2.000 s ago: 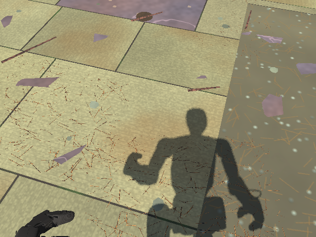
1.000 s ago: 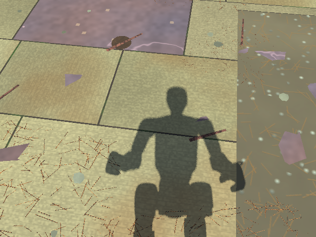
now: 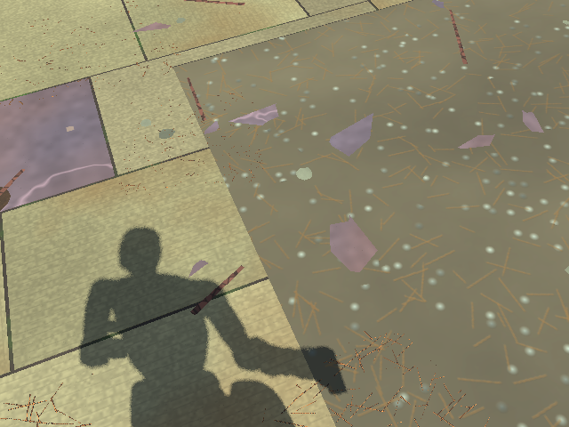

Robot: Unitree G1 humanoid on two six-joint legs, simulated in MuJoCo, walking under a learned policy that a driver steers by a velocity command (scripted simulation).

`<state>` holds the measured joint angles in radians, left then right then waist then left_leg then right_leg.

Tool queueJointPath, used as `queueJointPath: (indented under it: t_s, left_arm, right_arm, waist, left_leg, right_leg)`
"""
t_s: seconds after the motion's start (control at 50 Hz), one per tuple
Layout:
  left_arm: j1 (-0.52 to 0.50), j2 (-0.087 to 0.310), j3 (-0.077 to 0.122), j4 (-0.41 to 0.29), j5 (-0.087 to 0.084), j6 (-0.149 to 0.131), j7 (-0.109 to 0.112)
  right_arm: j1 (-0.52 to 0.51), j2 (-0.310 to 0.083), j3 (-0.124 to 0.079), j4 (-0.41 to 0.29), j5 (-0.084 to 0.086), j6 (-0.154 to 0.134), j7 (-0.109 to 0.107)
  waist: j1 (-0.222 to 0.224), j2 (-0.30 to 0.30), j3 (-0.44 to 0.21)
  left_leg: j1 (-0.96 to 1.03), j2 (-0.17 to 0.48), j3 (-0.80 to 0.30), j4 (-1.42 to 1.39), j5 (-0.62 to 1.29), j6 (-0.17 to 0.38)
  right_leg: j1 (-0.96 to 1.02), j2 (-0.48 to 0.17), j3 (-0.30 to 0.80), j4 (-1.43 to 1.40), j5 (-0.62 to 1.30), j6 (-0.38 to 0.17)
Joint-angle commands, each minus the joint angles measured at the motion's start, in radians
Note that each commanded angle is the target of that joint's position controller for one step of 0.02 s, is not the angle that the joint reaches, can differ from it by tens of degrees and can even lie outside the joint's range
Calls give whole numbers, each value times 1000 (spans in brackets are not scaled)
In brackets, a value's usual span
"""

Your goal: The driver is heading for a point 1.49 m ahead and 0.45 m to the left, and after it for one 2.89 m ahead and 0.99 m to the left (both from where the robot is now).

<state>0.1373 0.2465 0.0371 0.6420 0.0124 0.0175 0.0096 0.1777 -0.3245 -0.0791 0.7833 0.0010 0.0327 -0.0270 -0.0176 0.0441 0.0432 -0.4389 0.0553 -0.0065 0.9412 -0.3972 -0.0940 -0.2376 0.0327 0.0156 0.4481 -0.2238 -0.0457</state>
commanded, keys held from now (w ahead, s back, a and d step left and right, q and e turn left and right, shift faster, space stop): no key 0.44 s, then w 0.30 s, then no key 0.26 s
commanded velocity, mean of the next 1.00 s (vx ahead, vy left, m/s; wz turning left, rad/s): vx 0.12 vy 0.00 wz -0.04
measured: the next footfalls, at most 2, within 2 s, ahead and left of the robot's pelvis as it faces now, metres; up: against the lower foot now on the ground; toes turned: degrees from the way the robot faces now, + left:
left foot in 0.14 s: +0.04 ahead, +0.15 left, +0.00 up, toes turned +0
left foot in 1.04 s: +0.32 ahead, +0.12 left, +0.00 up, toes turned +0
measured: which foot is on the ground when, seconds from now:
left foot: up 0.00-0.12, down 0.14-0.68, up 0.70-1.00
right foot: down 0.00-1.00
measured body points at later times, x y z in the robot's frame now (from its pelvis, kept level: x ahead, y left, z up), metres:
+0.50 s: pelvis +0.00 +0.02 -0.01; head +0.01 +0.02 +0.44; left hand +0.11 +0.29 -0.13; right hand +0.10 -0.24 -0.13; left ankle +0.00 +0.15 -0.74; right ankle +0.01 -0.10 -0.74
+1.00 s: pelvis +0.14 +0.01 +0.00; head +0.17 +0.01 +0.44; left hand +0.10 +0.27 -0.14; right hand +0.35 -0.23 -0.11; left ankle +0.28 +0.12 -0.72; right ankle +0.02 -0.09 -0.74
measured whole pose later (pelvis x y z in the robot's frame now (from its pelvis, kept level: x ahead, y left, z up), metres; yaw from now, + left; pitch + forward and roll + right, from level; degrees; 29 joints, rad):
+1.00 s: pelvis +0.14 +0.01 +0.00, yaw -1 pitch +1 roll -1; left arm 0.39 0.22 0.03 1.02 0.00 -0.04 0.02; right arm 0.02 -0.26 -0.03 0.81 0.01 -0.06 0.02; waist 0.07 0.03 0.06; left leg -0.52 0.02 0.02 0.60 -0.06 0.01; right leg 0.04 0.03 -0.01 0.28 -0.33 -0.02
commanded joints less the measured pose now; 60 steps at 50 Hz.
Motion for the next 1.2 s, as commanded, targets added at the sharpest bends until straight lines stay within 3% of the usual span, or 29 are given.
queueJointPath:
  t_s: [0.02, 0.08, 0.12, 0.14, 0.16, 0.18, 0.22, 0.28, 0.44, 0.48, 0.54, 0.6, 0.64, 0.68, 0.7, 0.72, 0.74, 0.76, 0.82, 0.9, 0.96, 1.02, 1.04, 1.06, 1.08, 1.1, 1.12, 1.16, 1.2]
  left_arm:
    - [-32, 143, 38, -39, 2, -13, 5]
    - [-35, 141, 32, -9, -1, -10, -1]
    - [-35, 110, 18, 19, -12, -14, -4]
    - [1, 93, 12, 35, 0, -23, -6]
    - [45, 107, 18, 43, 13, -31, -14]
    - [23, 97, 16, 48, 13, -29, -10]
    - [-41, 114, 23, 55, 5, -17, 0]
    - [-19, 101, 23, 82, 3, -1, 9]
    - [15, 95, 29, 178, -4, -8, 16]
    - [44, 105, 35, 208, -13, -4, 21]
    - [35, 98, 36, 206, -25, -29, 22]
    - [5, 65, 31, 199, -36, -79, 2]
    - [59, 65, 33, 223, -45, -96, -11]
    - [230, 106, 53, 308, -42, -101, -13]
    - [343, 181, 74, 344, -38, -104, -9]
    - [398, 243, 86, 342, -30, -113, -20]
    - [348, 171, 61, 330, -16, -125, -22]
    - [301, 133, 48, 312, -13, -130, -21]
    - [242, 88, 23, 303, -16, -105, -14]
    - [231, 127, 19, 311, -7, -70, 18]
    - [241, 167, 27, 331, -13, -69, 22]
    - [172, 154, 29, 331, -29, -74, 21]
    - [197, 144, 26, 339, -22, -74, 17]
    - [255, 114, 17, 335, 8, -76, 15]
    - [395, 7, -13, 370, 4, -67, 12]
    - [366, 61, 1, 381, -13, -54, 9]
    - [295, 98, 14, 362, -32, -40, 13]
    - [217, 95, 22, 351, -26, -10, 34]
    - [212, 76, 21, 349, -17, 5, 47]
  right_arm:
    - [-33, -41, 2, -66, -2, -12, 1]
    - [-16, -53, 3, -57, 3, -16, 4]
    - [28, -42, 10, -36, -13, -25, 9]
    - [38, -80, 7, -36, -25, -30, 6]
    - [29, -148, -7, -35, -18, -30, 3]
    - [1, -113, -4, -21, -8, -33, 10]
    - [-23, -55, 13, -21, -19, -46, 15]
    - [-4, -46, 21, -2, -16, -63, 13]
    - [7, -42, 30, 45, -12, -59, 0]
    - [29, -56, 24, 66, -2, -53, -3]
    - [59, -75, 17, 66, 15, -61, -9]
    - [114, -126, -3, 92, 24, -85, -5]
    - [46, -117, -1, 71, 28, -87, 1]
    - [-53, -63, 14, 35, 28, -85, 9]
    - [-89, 5, 32, 2, 22, -99, 12]
    - [-106, -20, 27, -30, 26, -119, 7]
    - [-75, -61, 14, -20, 41, -131, 11]
    - [-38, -57, 14, -2, 46, -137, 20]
    - [-58, -35, 10, 5, 19, -133, 37]
    - [-155, 58, 45, -28, 11, -113, 56]
    - [-155, 5, 34, -28, 15, -101, 50]
    - [-31, -63, 4, 20, -2, -98, 39]
    - [18, -89, -7, 40, -11, -99, 32]
    - [81, -148, -18, 47, -24, -98, 25]
    - [107, -119, 0, 60, -37, -89, 28]
    - [81, -56, 18, 63, -14, -86, 40]
    - [-14, -45, 23, 53, 5, -88, 44]
    - [-131, -13, 37, 39, -9, -90, 45]
    - [-167, -23, 33, 48, -26, -84, 39]
  waist:
    - [27, -186, -108]
    - [26, -182, -89]
    - [-14, -135, -76]
    - [2, -79, -93]
    - [57, 36, -90]
    - [50, 92, -87]
    - [22, 47, -57]
    - [18, 22, -45]
    - [10, -43, -37]
    - [10, -37, -42]
    - [-3, 13, 75]
    - [-6, 134, 95]
    - [44, 128, 95]
    - [123, 45, 54]
    - [145, -186, 20]
    - [168, -322, 9]
    - [124, -201, 25]
    - [91, -156, 33]
    - [55, -122, 16]
    - [59, -138, 2]
    - [46, -179, -25]
    - [-42, -150, -72]
    - [-62, -107, -103]
    - [-50, 19, -205]
    - [-4, 204, -357]
    - [-10, 134, -342]
    - [7, 84, -202]
    - [38, 26, -87]
    - [64, 69, -67]
  left_leg:
    - [65, 11, -12, -161, 7, 1]
    - [145, 0, -3, -318, 38, 18]
    - [286, -1, -6, -553, 280, 47]
    - [365, 55, -76, -557, 445, 68]
    - [364, 96, -89, -504, 498, 104]
    - [249, 77, -88, -520, 293, 136]
    - [187, 48, -74, -553, 193, 115]
    - [204, 29, -52, -541, 215, 94]
    - [230, 12, -40, -534, 235, 101]
    - [218, -9, -30, -535, -22, 126]
    - [161, 63, -161, -606, -371, 206]
    - [213, 251, -428, -756, -411, 317]
    - [139, 232, -375, -745, -319, 300]
    - [-12, 91, -167, -573, -117, 204]
    - [-161, -43, 17, -259, 7, 126]
    - [-326, -93, 7, -8, -116, 104]
    - [-413, -45, -67, 156, -147, 121]
    - [-434, -20, -83, 207, -82, 140]
    - [-365, 30, -22, 109, 64, 131]
    - [-98, -33, 77, -227, 255, 80]
    - [59, -61, 55, -340, 384, 94]
    - [219, -81, 38, -452, 464, 158]
    - [324, -61, 23, -492, 602, 179]
    - [544, 89, -124, -419, 981, 235]
    - [684, 320, -390, -462, 1086, 421]
    - [568, 308, -469, -547, 852, 438]
    - [439, 275, -397, -595, 622, 400]
    - [240, 200, -288, -667, 382, 329]
    - [125, 143, -218, -703, 268, 293]
  right_leg:
    - [88, -228, 173, -102, 348, -179]
    - [57, -237, 223, -100, 240, -183]
    - [-4, -198, 208, -88, 139, -122]
    - [-39, -155, 186, -64, 70, -68]
    - [-54, -88, 127, -46, -5, -28]
    - [22, -47, 71, -46, -27, 9]
    - [58, -50, 68, -14, 3, 15]
    - [46, -59, 81, -23, 47, 3]
    - [48, -58, 74, -31, 100, 22]
    - [29, -22, 39, -5, -163, 10]
    - [-144, -15, 31, 62, -411, -16]
    - [-206, -21, -36, 232, -205, -11]
    - [-77, -35, -38, 123, -202, -43]
    - [212, -51, 26, -35, -106, -61]
    - [352, -205, 320, -164, -248, -131]
    - [441, -378, 637, -268, -193, -246]
    - [454, -401, 622, -247, -128, -263]
    - [452, -371, 519, -225, 32, -235]
    - [392, -284, 228, -200, 549, -142]
    - [194, -177, 36, -206, 695, -108]
    - [150, -208, 48, -189, 690, -101]
    - [172, -198, 51, -51, 719, -56]
    - [147, -154, 33, 52, 659, -26]
    - [14, -83, 4, 239, 340, 18]
    - [-113, 8, 10, 523, -329, 75]
    - [-113, 2, 95, 643, -469, 93]
    - [-179, -29, 80, 699, -445, 98]
    - [-169, -82, 65, 628, -350, 104]
    - [-70, -91, 47, 464, -296, 107]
